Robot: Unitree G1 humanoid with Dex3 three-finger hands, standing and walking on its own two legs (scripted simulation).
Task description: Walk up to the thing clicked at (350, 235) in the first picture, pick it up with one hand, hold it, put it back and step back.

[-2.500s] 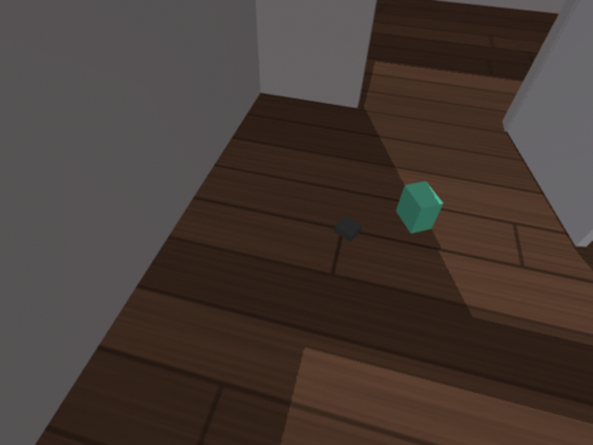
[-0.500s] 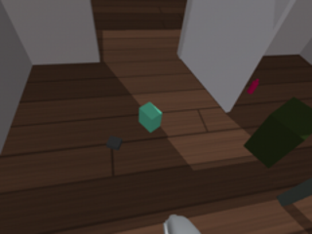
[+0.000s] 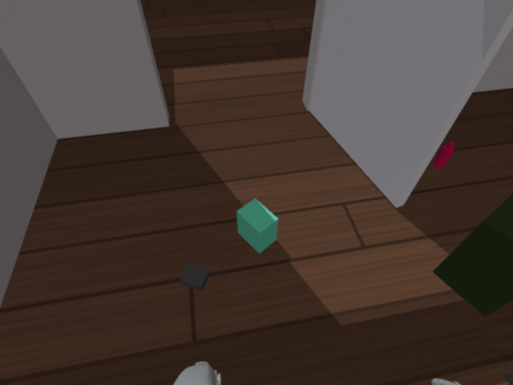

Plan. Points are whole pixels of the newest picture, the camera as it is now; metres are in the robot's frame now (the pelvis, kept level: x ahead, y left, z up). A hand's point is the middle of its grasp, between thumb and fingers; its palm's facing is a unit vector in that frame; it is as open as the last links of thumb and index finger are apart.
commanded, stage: walk up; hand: left
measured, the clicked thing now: (195, 276) +0.61 +0.26 -0.74
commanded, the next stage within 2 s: none
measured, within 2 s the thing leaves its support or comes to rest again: neither
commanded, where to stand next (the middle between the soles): +0.22 +0.02 m, yaw +0 degrees
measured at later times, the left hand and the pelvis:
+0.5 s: hand (112, 332) +0.23 +0.27 -0.13, palm faces -0.05 -0.90 -0.42, open 7.4 cm; pelvis +0.13 +0.00 -0.01, yaw -1 degrees
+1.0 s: hand (113, 328) +0.24 +0.28 -0.15, palm faces -0.01 -0.94 -0.34, open 7.4 cm; pelvis +0.18 +0.02 +0.01, yaw +0 degrees
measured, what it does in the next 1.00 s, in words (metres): walks ahead: left foot, then right foot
